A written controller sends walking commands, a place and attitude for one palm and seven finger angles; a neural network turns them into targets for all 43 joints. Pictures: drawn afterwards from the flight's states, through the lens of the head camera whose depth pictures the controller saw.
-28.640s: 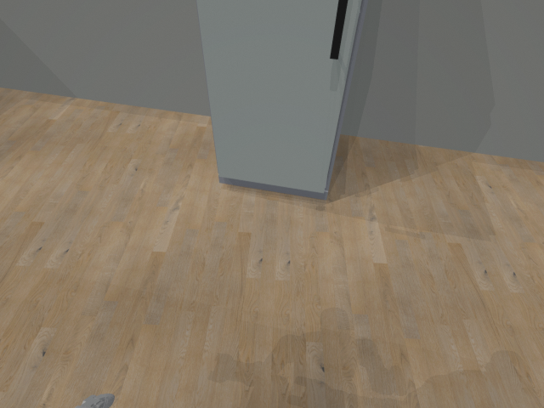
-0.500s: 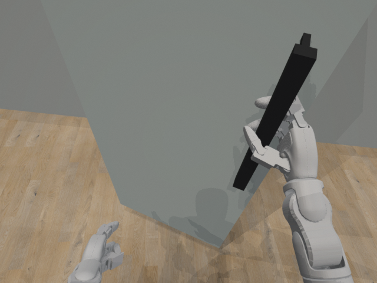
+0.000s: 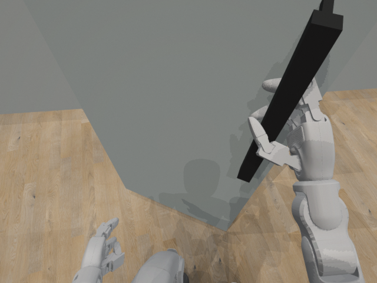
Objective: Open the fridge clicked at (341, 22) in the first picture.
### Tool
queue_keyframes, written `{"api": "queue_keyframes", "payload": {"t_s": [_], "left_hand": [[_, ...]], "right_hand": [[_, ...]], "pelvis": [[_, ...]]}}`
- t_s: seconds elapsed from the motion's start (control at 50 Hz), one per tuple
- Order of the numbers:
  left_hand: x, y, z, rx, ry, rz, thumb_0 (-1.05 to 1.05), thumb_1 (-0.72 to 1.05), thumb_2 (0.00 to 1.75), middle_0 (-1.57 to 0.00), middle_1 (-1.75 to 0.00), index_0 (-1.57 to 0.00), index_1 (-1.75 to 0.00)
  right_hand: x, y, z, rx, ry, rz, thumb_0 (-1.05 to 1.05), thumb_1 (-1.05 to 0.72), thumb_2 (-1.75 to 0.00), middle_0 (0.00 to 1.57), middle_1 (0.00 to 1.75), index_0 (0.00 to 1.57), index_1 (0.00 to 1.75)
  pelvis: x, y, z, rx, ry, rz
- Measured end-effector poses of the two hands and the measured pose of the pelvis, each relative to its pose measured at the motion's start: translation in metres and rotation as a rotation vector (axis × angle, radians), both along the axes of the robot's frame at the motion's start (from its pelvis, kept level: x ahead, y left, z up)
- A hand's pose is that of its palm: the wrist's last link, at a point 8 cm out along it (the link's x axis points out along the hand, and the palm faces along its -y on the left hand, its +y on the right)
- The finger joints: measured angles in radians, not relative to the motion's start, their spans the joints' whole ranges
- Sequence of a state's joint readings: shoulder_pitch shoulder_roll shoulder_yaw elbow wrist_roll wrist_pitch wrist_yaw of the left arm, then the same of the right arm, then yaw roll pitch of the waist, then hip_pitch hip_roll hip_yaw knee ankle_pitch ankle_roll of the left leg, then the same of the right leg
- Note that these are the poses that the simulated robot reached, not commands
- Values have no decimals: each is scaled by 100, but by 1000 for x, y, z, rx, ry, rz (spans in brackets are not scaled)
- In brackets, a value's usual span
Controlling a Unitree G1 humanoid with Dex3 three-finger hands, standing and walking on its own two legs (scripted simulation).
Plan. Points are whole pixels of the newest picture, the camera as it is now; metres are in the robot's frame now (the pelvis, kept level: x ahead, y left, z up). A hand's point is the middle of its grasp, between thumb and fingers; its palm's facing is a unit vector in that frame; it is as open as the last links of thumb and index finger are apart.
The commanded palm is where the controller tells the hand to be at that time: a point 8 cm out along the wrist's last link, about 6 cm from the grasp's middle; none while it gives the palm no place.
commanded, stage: walk backward, drawing the door open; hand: right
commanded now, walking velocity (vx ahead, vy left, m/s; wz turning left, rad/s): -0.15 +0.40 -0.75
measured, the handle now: (272, 117) +0.36 -0.07 +0.19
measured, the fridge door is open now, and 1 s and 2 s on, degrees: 29 53 79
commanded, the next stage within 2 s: stop walking and hold the door back in 1.62 s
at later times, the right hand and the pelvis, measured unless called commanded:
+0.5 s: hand (229, 173) +0.25 -0.01 +0.19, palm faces +0.40 +0.90 -0.17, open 7.4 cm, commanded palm +0.20 -0.04 +0.19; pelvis +0.00 +0.24 +0.01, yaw -23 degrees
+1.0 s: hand (157, 227) +0.17 +0.07 +0.19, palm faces +0.81 +0.55 -0.19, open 6.9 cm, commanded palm +0.10 +0.07 +0.20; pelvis +0.08 +0.42 +0.01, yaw -46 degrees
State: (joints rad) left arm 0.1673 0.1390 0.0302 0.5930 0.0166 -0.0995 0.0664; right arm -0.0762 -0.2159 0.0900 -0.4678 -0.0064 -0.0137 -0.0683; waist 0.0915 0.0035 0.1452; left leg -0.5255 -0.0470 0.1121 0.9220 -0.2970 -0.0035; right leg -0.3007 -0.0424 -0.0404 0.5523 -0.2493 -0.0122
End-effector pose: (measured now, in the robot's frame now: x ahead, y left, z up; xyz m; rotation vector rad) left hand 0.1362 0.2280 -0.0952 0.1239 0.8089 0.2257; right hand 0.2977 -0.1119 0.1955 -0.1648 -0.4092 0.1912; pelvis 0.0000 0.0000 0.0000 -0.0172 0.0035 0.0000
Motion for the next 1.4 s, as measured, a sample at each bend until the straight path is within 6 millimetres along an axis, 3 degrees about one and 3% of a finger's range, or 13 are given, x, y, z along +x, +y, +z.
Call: {"api": "queue_keyframes", "payload": {"t_s": [0.12, 0.24, 0.36, 0.46, 0.54, 0.64, 0.78, 0.86, 1.06, 1.12, 1.18, 1.28, 1.4], "left_hand": [[13, 31, -2, -13, 75, -165, 2, 90, 90, -20, -30, -20, -30], [55, 76, -13, -30, 44, -264, 2, 90, 90, -20, -30, -20, -30], [100, 107, 2, 61, -50, -360, 2, 90, 90, -20, -30, -20, -30], [119, 126, 15, 49, -44, -477, 2, 90, 90, -20, -30, -20, -30], [134, 148, 13, 27, -28, -557, 1, 90, 90, -20, -30, -20, -30], [164, 180, -7, -12, -26, -618, 1, 90, 90, -20, -30, -20, -30], [192, 215, 3, 75, -1, -682, 2, 90, 90, -20, -30, -20, -30], [207, 220, 4, 112, -46, -746, 2, 90, 90, -20, -30, -20, -30], [223, 233, 27, 36, -11, -954, 2, 90, 90, -20, -30, -20, -30], [240, 240, 23, -2, -31, -1001, 1, 90, 90, -21, -30, -21, -30], [266, 250, 12, -15, -61, -1045, 1, 90, 90, -21, -30, -21, -30], [298, 271, 14, 70, -56, -1041, 2, 90, 90, -21, -30, -21, -30], [311, 275, 20, 142, -109, -1075, 2, 90, 90, -20, -30, -20, -30]], "right_hand": [[-21, 11, 1, 4, 14, -103, -11, -55, -73, 47, 140, 16, 127], [-42, 28, -2, 24, -38, -284, -12, -53, -78, 48, 140, 17, 131], [-64, 43, -3, 40, -50, -374, -11, -53, -81, 47, 140, 17, 133], [-80, 57, -3, 26, -64, -503, -11, -53, -82, 46, 140, 18, 134], [-96, 72, 0, 10, -26, -636, -10, -55, -84, 46, 140, 18, 133], [-115, 95, -1, -27, -41, -839, -11, -58, -85, 45, 140, 17, 131], [-146, 125, 2, -14, -8, -965, -8, -60, -85, 45, 140, 19, 132], [-161, 138, -2, -13, -80, -988, -9, -58, -85, 45, 140, 21, 134], [-194, 185, 4, 1, 14, -1206, -7, -59, -83, 45, 140, 24, 133], [-204, 201, 5, -10, 27, -1303, -8, -58, -82, 45, 140, 26, 132], [-216, 217, 4, -59, -2, -1413, -12, -53, -80, 45, 140, 28, 131], [-233, 245, 4, -59, 7, -1492, -12, -53, -81, 45, 140, 29, 131], [-252, 271, 1, -85, -50, -1476, -21, -50, -84, 45, 140, 26, 134]], "pelvis": [[-9, 54, 8, 67, 11, -115], [-6, 121, -5, 75, 7, -224], [-1, 159, -8, 45, 18, -306], [0, 215, 3, 47, -17, -373], [13, 258, 7, 83, -25, -442], [40, 310, -11, 59, -25, -523], [57, 347, 0, 14, -19, -667], [63, 366, -12, 32, -6, -716], [98, 439, 18, 100, -66, -843], [118, 460, 13, 104, -60, -881], [136, 481, -4, 58, -22, -900], [141, 496, -1, 26, -37, -979], [142, 510, -12, 35, -32, -1071]]}}
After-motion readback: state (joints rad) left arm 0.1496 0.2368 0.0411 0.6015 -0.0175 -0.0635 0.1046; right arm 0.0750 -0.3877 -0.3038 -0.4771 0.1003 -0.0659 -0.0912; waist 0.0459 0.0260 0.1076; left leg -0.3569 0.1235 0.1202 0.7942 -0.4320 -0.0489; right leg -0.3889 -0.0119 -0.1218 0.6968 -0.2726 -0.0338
